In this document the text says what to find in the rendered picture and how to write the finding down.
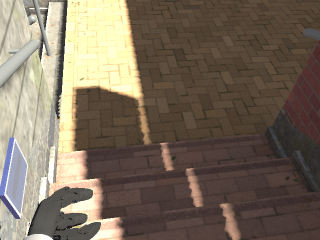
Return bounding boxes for stairs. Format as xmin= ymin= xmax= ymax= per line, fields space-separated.
xmin=30 ymin=2 xmax=68 ymax=124
xmin=49 ymin=133 xmax=320 ymax=240

